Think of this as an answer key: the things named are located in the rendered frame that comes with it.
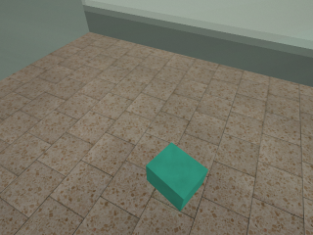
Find carton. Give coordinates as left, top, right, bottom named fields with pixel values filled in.
left=146, top=142, right=208, bottom=211

